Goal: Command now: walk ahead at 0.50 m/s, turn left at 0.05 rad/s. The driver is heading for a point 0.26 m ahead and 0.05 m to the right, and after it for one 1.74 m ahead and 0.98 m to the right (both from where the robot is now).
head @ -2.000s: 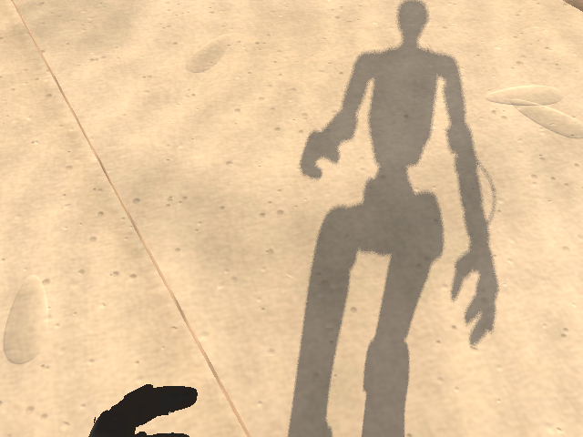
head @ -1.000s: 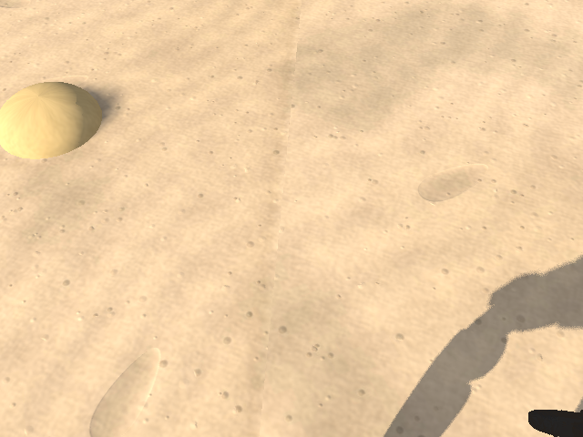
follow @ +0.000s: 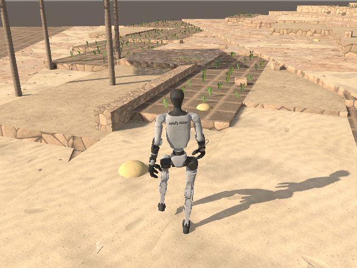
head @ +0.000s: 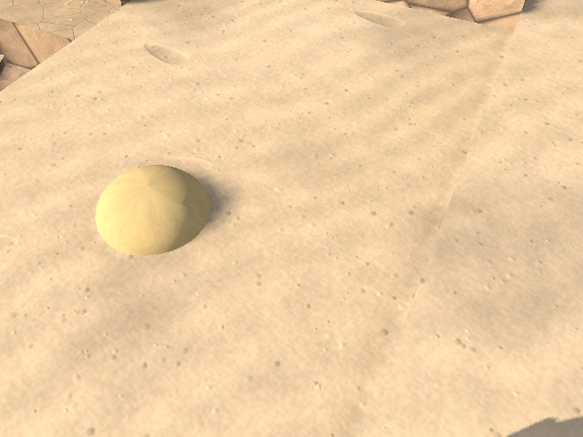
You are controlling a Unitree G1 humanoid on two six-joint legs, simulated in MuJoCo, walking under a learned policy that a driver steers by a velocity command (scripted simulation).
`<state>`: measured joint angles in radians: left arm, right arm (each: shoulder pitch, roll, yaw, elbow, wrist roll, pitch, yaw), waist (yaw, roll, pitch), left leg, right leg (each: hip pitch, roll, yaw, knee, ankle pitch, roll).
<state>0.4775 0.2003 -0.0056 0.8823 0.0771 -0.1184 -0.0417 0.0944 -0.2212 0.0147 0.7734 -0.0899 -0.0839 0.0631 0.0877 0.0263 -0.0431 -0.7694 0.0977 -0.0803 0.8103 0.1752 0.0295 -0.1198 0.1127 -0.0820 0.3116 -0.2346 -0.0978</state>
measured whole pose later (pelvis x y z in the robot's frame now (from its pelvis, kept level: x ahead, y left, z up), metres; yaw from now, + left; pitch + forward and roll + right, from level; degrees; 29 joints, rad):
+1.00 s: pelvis +0.56 -0.06 -0.02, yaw -29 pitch +1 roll +0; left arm 0.32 0.23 0.06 0.77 0.03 -0.02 0.02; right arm 0.12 -0.25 -0.04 0.70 -0.04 -0.01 0.01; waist 0.02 0.04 0.02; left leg -0.57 0.10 -0.05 1.15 -0.24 -0.04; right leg -0.35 0.12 -0.03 0.68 -0.35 -0.12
